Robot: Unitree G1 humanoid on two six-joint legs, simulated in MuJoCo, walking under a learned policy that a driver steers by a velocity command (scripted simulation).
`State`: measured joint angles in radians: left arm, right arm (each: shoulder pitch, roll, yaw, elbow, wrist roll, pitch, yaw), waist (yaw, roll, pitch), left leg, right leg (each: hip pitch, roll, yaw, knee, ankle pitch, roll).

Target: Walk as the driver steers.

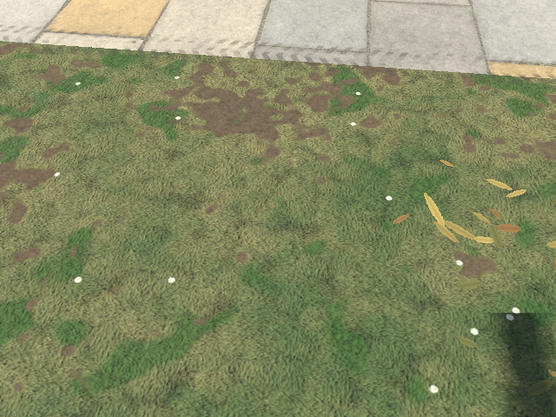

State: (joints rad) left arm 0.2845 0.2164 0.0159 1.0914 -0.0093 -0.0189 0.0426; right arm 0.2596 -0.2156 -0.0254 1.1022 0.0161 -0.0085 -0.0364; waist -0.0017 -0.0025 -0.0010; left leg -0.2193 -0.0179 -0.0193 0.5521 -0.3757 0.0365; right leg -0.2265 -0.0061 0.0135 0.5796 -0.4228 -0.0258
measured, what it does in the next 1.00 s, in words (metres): walks ahead: left foot, then right foot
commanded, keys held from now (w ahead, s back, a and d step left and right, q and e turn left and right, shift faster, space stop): w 0.40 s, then no key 0.60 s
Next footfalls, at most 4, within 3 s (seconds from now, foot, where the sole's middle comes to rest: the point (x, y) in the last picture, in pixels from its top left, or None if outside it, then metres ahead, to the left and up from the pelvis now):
0.54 left None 0.41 0.10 -0.77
0.90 right None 0.40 -0.13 -0.77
1.86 right None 0.48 -0.16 -0.77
2.36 left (267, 300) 0.86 0.06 -0.77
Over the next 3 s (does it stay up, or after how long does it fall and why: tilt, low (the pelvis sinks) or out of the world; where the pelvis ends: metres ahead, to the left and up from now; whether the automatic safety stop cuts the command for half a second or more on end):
stays up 1.05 -0.10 -0.01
